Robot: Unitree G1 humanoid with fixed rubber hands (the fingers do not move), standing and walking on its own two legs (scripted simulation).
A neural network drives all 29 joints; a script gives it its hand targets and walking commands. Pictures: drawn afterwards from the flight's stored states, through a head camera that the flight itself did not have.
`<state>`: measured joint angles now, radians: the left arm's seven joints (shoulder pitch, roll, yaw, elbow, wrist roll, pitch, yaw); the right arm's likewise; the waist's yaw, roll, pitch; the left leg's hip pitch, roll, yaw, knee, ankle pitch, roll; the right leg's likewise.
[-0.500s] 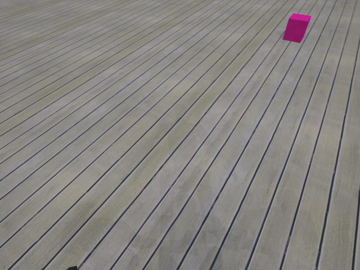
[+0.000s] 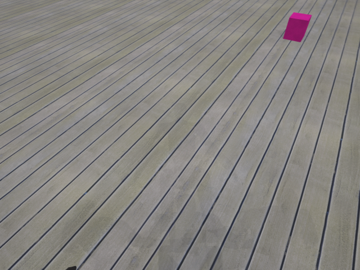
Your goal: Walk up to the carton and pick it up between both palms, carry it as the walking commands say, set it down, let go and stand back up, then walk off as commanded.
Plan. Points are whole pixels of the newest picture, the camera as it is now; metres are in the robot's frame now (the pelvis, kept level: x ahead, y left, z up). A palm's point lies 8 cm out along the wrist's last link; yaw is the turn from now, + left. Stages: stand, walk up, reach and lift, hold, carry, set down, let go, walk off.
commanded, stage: walk up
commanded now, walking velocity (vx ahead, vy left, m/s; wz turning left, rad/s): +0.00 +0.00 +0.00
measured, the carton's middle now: (297, 27) +2.88 -1.31 -0.66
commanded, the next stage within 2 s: none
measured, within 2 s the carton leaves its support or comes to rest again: neither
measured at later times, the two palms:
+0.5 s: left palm (122, 200) +0.32 +0.20 -0.06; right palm out of the picture +0.19 -0.51 -0.09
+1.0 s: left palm (186, 101) +0.75 +0.03 -0.08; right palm out of the picture +0.41 -0.57 -0.05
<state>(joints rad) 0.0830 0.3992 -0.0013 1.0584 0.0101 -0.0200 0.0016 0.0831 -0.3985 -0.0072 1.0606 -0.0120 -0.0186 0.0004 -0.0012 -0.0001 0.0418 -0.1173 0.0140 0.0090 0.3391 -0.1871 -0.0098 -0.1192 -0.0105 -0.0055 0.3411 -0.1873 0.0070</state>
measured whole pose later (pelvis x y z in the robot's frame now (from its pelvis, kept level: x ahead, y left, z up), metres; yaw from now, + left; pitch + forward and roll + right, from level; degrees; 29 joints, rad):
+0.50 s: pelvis +0.13 -0.13 -0.03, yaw -15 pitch +0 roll -2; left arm 0.20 0.49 0.10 0.89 0.00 -0.06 -0.10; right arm 0.10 -0.58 -0.08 0.90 -0.01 -0.08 0.10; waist 0.03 0.12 -0.06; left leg -0.36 0.15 0.02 1.12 -0.42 0.02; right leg -0.36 -0.02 -0.15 0.65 -0.29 -0.04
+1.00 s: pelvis +0.47 -0.20 -0.01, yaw -31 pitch +1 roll +1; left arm 0.20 0.51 0.04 0.85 -0.01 -0.12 -0.08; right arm 0.14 -0.50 -0.10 0.82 0.00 -0.10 0.08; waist -0.02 -0.04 -0.03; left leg -0.27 0.02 0.16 0.43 -0.18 0.04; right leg -0.43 -0.04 0.03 1.05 -0.27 -0.02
